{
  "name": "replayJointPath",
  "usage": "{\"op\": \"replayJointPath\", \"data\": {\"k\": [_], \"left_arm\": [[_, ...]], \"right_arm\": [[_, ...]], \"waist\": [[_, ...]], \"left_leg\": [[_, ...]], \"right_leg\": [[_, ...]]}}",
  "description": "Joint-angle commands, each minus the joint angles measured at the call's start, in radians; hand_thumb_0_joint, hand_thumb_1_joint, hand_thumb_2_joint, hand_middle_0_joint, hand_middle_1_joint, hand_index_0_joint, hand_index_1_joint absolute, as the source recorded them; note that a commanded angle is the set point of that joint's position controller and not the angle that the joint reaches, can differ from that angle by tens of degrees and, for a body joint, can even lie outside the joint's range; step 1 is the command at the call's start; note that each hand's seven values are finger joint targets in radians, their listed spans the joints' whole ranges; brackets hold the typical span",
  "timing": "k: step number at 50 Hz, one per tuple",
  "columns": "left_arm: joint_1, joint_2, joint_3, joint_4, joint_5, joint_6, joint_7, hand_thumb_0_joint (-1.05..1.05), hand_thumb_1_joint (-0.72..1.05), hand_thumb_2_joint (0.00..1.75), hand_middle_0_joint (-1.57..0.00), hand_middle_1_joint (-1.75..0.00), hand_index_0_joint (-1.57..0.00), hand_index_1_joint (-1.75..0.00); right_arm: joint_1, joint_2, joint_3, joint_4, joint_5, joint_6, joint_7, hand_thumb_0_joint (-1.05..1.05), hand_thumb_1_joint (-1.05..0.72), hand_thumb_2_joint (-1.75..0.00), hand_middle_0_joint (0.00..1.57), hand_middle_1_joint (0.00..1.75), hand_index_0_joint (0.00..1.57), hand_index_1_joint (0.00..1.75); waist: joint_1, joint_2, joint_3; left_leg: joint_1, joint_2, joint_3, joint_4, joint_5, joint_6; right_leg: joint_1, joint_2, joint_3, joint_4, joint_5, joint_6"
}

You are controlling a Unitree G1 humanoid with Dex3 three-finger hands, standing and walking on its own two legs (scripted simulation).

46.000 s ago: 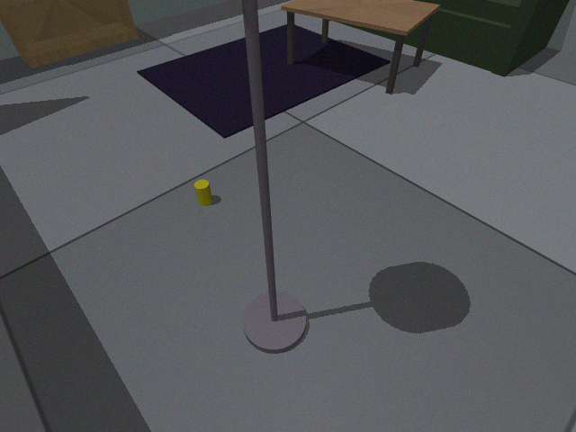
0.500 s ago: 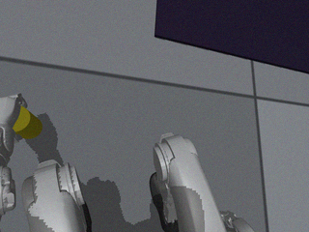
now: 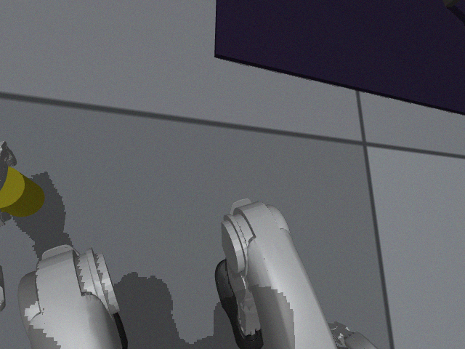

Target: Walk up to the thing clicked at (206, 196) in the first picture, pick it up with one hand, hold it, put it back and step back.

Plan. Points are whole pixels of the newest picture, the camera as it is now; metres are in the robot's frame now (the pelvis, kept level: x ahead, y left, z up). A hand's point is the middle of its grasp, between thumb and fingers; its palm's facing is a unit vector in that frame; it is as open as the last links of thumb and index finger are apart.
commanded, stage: open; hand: left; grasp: from above
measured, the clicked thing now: (12, 193) +0.44 +0.28 -0.24
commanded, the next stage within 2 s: withdraw in 0.44 s
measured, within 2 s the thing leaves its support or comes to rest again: neither
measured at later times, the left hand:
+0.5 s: hand out of the picture +0.43 +0.29 -0.20, palm faces -0.43 -0.12 -0.89, open 13.0 cm
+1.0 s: hand out of the picture +0.44 +0.32 -0.07, palm faces -0.37 -0.05 -0.93, open 14.2 cm
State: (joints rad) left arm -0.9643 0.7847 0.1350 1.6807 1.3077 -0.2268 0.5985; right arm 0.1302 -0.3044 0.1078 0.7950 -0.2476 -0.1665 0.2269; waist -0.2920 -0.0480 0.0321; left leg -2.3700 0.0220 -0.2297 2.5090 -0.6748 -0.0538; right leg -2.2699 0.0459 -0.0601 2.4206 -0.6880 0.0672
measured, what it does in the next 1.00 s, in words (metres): rises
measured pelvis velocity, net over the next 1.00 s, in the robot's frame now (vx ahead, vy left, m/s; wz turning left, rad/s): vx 0.00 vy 0.00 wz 0.05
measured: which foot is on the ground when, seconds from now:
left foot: down 0.00-1.00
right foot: down 0.00-1.00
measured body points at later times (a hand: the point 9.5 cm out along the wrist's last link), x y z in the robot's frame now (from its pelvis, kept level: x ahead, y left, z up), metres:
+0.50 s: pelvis +0.00 +0.00 +0.00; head +0.25 +0.09 +0.37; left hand +0.45 +0.30 -0.15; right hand +0.05 -0.26 -0.09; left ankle +0.07 +0.14 -0.27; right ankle +0.10 -0.13 -0.27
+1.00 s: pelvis +0.00 +0.00 +0.05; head +0.21 +0.05 +0.45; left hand +0.45 +0.32 -0.02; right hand +0.09 -0.27 -0.07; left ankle +0.07 +0.14 -0.27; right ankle +0.10 -0.13 -0.27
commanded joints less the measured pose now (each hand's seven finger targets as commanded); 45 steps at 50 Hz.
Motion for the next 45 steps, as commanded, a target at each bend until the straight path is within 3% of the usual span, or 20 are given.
{"op": "replayJointPath", "data": {"k": [1,2,3,5,6,9,12,16,19,22,27,30,31,32,33,34,35,40,42,45], "left_arm": [[-0.319,0.205,0.002,-0.148,-0.016,0.009,0.047,0.0,-0.27,1.04,-0.25,-1.09,-0.26,-1.07],[-0.276,0.189,0.005,-0.114,-0.03,0.013,0.046,0.0,-0.3,1.04,-0.22,-1.1,-0.24,-1.08],[-0.301,0.185,-0.011,-0.121,-0.03,0.017,0.042,0.0,-0.34,1.05,-0.19,-1.11,-0.21,-1.09],[-0.271,0.219,0.031,-0.151,-0.041,0.021,0.046,0.0,-0.38,1.08,-0.17,-1.12,-0.18,-1.11],[-0.24,0.194,0.015,-0.133,-0.041,0.027,0.04,0.0,-0.41,1.08,-0.15,-1.12,-0.16,-1.11],[-0.31,0.177,-0.014,-0.143,-0.043,0.029,0.028,0.0,-0.44,1.1,-0.11,-1.17,-0.13,-1.16],[-0.239,0.212,0.025,-0.164,-0.047,0.032,0.026,0.0,-0.46,1.12,-0.1,-1.17,-0.11,-1.16],[-0.229,0.181,0.024,-0.164,-0.058,0.041,0.026,0.0,-0.45,1.12,-0.1,-1.17,-0.11,-1.16],[-0.291,0.182,-0.005,-0.181,-0.044,0.037,0.014,0.0,-0.45,1.06,-0.09,-1.16,-0.11,-1.14],[-0.235,0.193,0.025,-0.191,-0.054,0.037,0.018,0.0,-0.47,1.1,-0.09,-1.16,-0.1,-1.15],[-0.261,0.183,0.013,-0.181,-0.045,0.041,0.016,0.0,-0.46,1.1,-0.09,-1.16,-0.1,-1.15],[-0.272,0.196,0.015,-0.194,-0.041,0.036,0.012,0.0,-0.54,0.99,-0.06,-1.04,-0.07,-1.03],[-0.277,0.249,0.053,-0.213,-0.042,0.035,0.017,0.0,-0.54,0.99,-0.06,-1.04,-0.07,-1.03],[-0.27,0.224,0.043,-0.248,-0.043,0.037,0.016,0.0,-0.55,0.99,-0.06,-1.04,-0.07,-1.03],[-0.249,0.173,0.012,-0.208,-0.048,0.045,0.01,0.0,-0.55,0.99,-0.06,-1.03,-0.07,-1.03],[-0.295,0.196,0.011,-0.283,-0.056,0.04,0.005,0.0,-0.55,0.99,-0.06,-1.03,-0.07,-1.03],[-0.28,0.233,0.039,-0.349,-0.063,0.044,0.0,0.0,-0.56,1.0,-0.06,-1.04,-0.07,-1.03],[-0.16,0.198,0.041,-0.582,-0.121,0.114,-0.054,0.0,-0.58,1.01,-0.07,-1.01,-0.06,-1.02],[-0.185,0.183,0.021,-0.663,-0.129,0.144,-0.097,0.0,-0.59,1.02,-0.07,-1.01,-0.06,-1.02],[-0.193,0.134,-0.021,-0.643,-0.144,0.177,-0.183,0.0,-0.58,1.02,-0.08,-1.0,-0.06,-1.01]], "right_arm": [[0.192,-0.266,-0.083,0.003,0.003,-0.012,-0.003,0.0,-0.9,-0.9,0.2,0.3,0.2,0.3],[0.181,-0.266,-0.081,-0.001,0.005,-0.013,0.0,0.0,-0.9,-0.9,0.2,0.3,0.2,0.3],[0.181,-0.268,-0.083,-0.004,0.005,-0.017,0.002,0.0,-0.9,-0.9,0.2,0.3,0.2,0.3],[0.193,-0.274,-0.085,0.003,0.006,-0.015,0.002,0.0,-0.9,-0.9,0.2,0.3,0.2,0.3],[0.182,-0.266,-0.084,0.002,0.009,-0.013,0.004,0.0,-0.9,-0.9,0.2,0.3,0.2,0.3],[0.189,-0.269,-0.083,0.002,0.001,-0.019,0.014,0.0,-0.9,-0.9,0.2,0.3,0.2,0.3],[0.19,-0.269,-0.083,0.007,0.013,-0.014,0.014,0.0,-0.9,-0.9,0.2,0.3,0.2,0.3],[0.184,-0.264,-0.084,0.001,0.018,-0.007,0.021,0.0,-0.9,-0.9,0.2,0.3,0.2,0.3],[0.192,-0.266,-0.086,0.001,0.013,-0.012,0.026,0.0,-0.9,-0.9,0.2,0.3,0.2,0.3],[0.182,-0.271,-0.087,0.002,0.019,-0.008,0.024,0.0,-0.9,-0.9,0.2,0.3,0.2,0.3],[0.191,-0.268,-0.086,-0.005,0.019,-0.007,0.029,0.0,-0.9,-0.9,0.2,0.3,0.2,0.3],[0.187,-0.271,-0.085,-0.009,0.016,-0.008,0.028,0.0,-0.91,-0.9,0.2,0.3,0.2,0.3],[0.189,-0.28,-0.092,-0.013,0.02,-0.007,0.026,0.0,-0.91,-0.9,0.2,0.3,0.2,0.3],[0.182,-0.27,-0.091,-0.019,0.021,-0.004,0.026,0.0,-0.91,-0.9,0.2,0.3,0.2,0.3],[0.185,-0.262,-0.091,-0.007,0.022,-0.005,0.029,0.0,-0.92,-0.9,0.2,0.3,0.2,0.3],[0.179,-0.26,-0.097,-0.011,0.024,-0.007,0.029,0.0,-0.91,-0.9,0.2,0.3,0.2,0.3],[0.188,-0.263,-0.105,-0.015,0.035,-0.003,0.026,0.0,-0.92,-0.91,0.2,0.3,0.2,0.3],[0.165,-0.252,-0.173,-0.054,0.097,0.041,0.008,0.0,-0.92,-0.91,0.2,0.3,0.2,0.3],[0.184,-0.247,-0.199,-0.053,0.123,0.069,-0.003,0.0,-0.92,-0.91,0.2,0.3,0.2,0.3],[0.216,-0.223,-0.202,-0.049,0.141,0.105,-0.023,0.0,-0.92,-0.91,0.2,0.3,0.2,0.3]], "waist": [[-0.04,0.351,-0.632],[-0.025,0.344,-0.619],[-0.037,0.344,-0.603],[-0.01,0.347,-0.639],[-0.004,0.364,-0.65],[-0.047,0.342,-0.618],[-0.001,0.351,-0.67],[-0.003,0.359,-0.662],[-0.035,0.361,-0.643],[0.001,0.385,-0.674],[-0.018,0.359,-0.645],[-0.024,0.374,-0.651],[-0.01,0.368,-0.659],[0.006,0.385,-0.692],[-0.005,0.389,-0.674],[-0.004,0.406,-0.7],[0.018,0.416,-0.746],[0.108,0.489,-0.914],[0.109,0.48,-0.946],[0.084,0.359,-0.873]], "left_leg": [[0.477,-0.006,0.161,-0.223,0.117,0.068],[0.458,-0.006,0.159,-0.235,0.095,0.068],[0.454,-0.006,0.16,-0.231,0.08,0.07],[0.476,-0.006,0.155,-0.244,0.104,0.068],[0.494,-0.006,0.156,-0.251,0.11,0.064],[0.469,-0.004,0.154,-0.231,0.112,0.069],[0.501,-0.004,0.157,-0.24,0.165,0.069],[0.495,-0.007,0.157,-0.249,0.165,0.066],[0.504,-0.002,0.154,-0.229,0.159,0.067],[0.529,-0.004,0.152,-0.257,0.158,0.064],[0.5,-0.007,0.156,-0.25,0.141,0.069],[0.511,-0.006,0.152,-0.247,0.157,0.068],[0.511,-0.003,0.152,-0.244,0.157,0.068],[0.52,-0.006,0.157,-0.248,0.166,0.067],[0.522,-0.008,0.162,-0.25,0.152,0.065],[0.531,-0.004,0.161,-0.257,0.136,0.067],[0.561,-0.005,0.163,-0.265,0.154,0.066],[0.678,-0.005,0.197,-0.349,0.21,0.056],[0.709,-0.004,0.201,-0.383,0.218,0.057],[0.63,-0.009,0.206,-0.4,0.18,0.079]], "right_leg": [[0.301,0.022,-0.148,-0.248,0.214,-0.082],[0.298,0.022,-0.149,-0.256,0.186,-0.084],[0.289,0.023,-0.146,-0.258,0.176,-0.084],[0.307,0.023,-0.153,-0.257,0.193,-0.084],[0.308,0.025,-0.151,-0.249,0.198,-0.087],[0.292,0.022,-0.158,-0.248,0.21,-0.084],[0.346,0.027,-0.149,-0.254,0.258,-0.081],[0.333,0.024,-0.152,-0.244,0.253,-0.086],[0.309,0.025,-0.157,-0.24,0.257,-0.086],[0.328,0.028,-0.155,-0.248,0.244,-0.088],[0.317,0.024,-0.155,-0.25,0.229,-0.087],[0.315,0.025,-0.157,-0.241,0.244,-0.087],[0.321,0.024,-0.156,-0.243,0.246,-0.088],[0.334,0.024,-0.149,-0.247,0.251,-0.089],[0.324,0.021,-0.149,-0.247,0.236,-0.089],[0.322,0.024,-0.146,-0.254,0.227,-0.089],[0.347,0.022,-0.14,-0.263,0.243,-0.09],[0.389,0.007,-0.101,-0.296,0.289,-0.104],[0.407,0.007,-0.086,-0.326,0.301,-0.107],[0.447,0.007,-0.065,-0.408,0.27,-0.096]]}}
